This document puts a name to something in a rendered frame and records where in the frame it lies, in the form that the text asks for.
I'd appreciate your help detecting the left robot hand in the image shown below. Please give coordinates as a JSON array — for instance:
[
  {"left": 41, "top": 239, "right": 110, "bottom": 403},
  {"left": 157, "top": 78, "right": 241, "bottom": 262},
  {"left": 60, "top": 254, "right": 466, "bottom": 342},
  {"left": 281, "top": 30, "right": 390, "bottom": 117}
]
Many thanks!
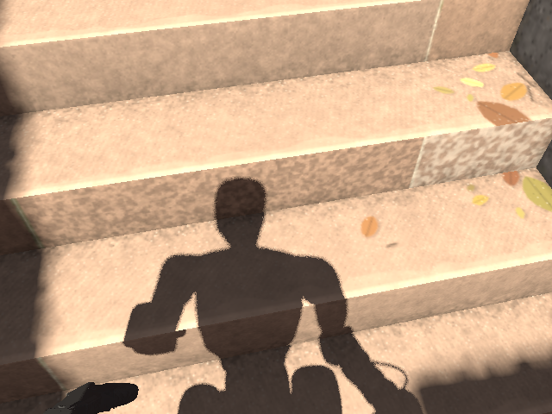
[{"left": 43, "top": 382, "right": 139, "bottom": 414}]

